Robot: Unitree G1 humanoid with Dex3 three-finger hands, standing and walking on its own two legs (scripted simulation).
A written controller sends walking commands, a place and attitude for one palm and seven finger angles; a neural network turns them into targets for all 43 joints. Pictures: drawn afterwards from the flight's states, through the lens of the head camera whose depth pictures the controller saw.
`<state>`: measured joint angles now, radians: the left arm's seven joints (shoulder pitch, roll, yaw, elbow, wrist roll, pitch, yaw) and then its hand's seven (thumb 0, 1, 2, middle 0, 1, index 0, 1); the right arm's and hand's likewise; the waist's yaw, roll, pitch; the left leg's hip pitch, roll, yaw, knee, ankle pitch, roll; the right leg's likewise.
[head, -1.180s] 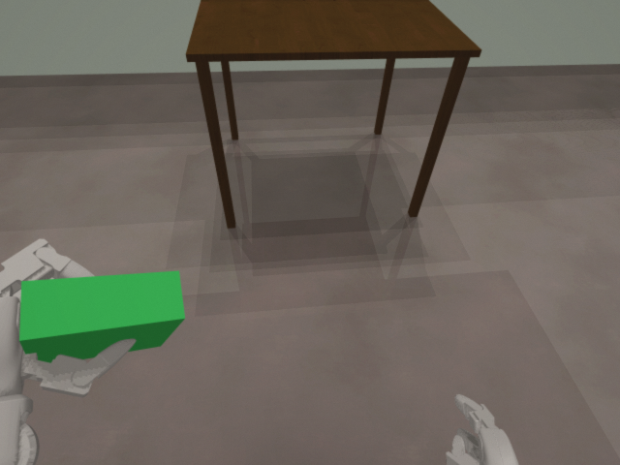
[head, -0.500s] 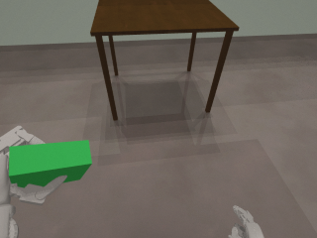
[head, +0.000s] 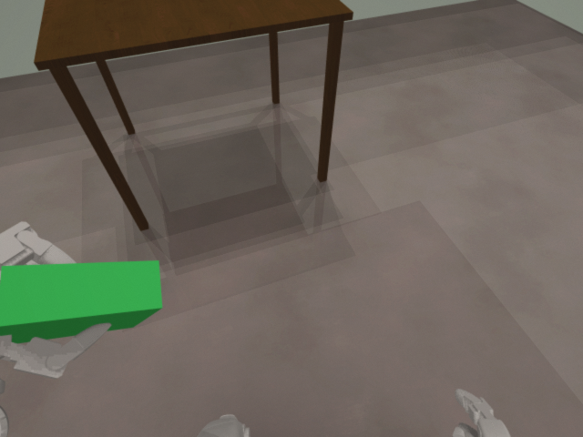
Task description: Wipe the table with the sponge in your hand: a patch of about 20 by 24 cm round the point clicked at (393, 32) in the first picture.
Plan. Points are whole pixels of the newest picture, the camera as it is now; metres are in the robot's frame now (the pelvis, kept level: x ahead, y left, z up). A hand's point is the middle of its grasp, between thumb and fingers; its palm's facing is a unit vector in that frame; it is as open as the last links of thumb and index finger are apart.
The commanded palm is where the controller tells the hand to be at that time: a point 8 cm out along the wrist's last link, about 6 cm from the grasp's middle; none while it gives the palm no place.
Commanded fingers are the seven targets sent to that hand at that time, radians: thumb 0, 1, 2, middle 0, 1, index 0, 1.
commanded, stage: walk to a spot facing it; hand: left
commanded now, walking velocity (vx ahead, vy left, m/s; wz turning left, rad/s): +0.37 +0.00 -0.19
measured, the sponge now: (103, 301) +0.23 +0.21 +0.14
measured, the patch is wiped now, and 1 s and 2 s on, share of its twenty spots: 0.00 0.00 0.00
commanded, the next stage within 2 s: take the last steps up to it in 1.74 s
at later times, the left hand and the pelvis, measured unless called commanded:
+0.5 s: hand (155, 156) +0.42 +0.20 +0.17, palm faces +0.27 -0.83 -0.48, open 9.1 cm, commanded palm +0.37 +0.24 +0.17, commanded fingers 0.00 0.10 1.30 -1.20 -1.60 -1.20 -1.60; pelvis +0.16 -0.01 +0.00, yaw -9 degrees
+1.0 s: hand (208, 86) +0.58 +0.16 +0.17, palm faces +0.35 -0.85 -0.39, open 9.1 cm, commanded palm +0.55 +0.19 +0.17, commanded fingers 0.00 0.10 1.30 -1.20 -1.60 -1.20 -1.60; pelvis +0.34 -0.06 -0.02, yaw -9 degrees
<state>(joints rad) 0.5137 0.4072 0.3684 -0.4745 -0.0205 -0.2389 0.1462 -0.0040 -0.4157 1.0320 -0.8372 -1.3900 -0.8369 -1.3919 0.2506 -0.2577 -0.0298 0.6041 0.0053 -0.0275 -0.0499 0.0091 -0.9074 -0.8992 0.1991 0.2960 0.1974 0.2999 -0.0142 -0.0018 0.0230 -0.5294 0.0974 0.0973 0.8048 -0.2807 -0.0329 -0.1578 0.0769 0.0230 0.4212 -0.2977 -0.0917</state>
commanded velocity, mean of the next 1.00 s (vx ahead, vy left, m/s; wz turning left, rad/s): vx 0.38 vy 0.00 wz -0.04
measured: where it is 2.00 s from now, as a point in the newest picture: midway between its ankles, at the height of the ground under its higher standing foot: (351, 334)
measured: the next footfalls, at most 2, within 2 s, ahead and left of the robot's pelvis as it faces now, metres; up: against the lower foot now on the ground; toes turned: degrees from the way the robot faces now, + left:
left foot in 0.10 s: +0.14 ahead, +0.13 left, +0.00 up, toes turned +8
right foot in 0.56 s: +0.28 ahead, -0.16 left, +0.00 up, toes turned -20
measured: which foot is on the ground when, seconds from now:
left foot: up 0.00-0.08, down 0.10-0.56, up 0.58-0.96, down 0.98-1.00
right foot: down 0.00-0.14, up 0.16-0.54, down 0.56-1.00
